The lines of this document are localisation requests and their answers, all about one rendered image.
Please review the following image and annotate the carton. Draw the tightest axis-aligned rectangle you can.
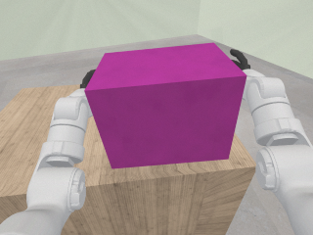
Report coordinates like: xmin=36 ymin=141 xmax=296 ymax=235
xmin=84 ymin=42 xmax=247 ymax=169

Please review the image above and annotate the robot right forearm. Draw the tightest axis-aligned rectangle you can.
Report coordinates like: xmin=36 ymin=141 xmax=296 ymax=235
xmin=242 ymin=69 xmax=313 ymax=150

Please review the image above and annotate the robot left forearm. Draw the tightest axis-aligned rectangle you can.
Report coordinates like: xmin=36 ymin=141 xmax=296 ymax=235
xmin=26 ymin=88 xmax=93 ymax=206

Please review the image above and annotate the pedestal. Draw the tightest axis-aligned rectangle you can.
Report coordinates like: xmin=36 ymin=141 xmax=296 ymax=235
xmin=0 ymin=84 xmax=256 ymax=235

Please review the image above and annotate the right robot upper arm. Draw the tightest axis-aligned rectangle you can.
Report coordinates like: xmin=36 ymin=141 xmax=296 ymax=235
xmin=255 ymin=144 xmax=313 ymax=235

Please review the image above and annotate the left robot hand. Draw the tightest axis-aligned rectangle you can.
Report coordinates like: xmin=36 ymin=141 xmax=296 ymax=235
xmin=80 ymin=70 xmax=95 ymax=89

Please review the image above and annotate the left robot upper arm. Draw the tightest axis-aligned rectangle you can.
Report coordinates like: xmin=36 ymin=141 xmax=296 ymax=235
xmin=0 ymin=166 xmax=86 ymax=235

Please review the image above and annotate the right robot hand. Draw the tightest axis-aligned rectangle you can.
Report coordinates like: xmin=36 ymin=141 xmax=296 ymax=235
xmin=230 ymin=49 xmax=250 ymax=71

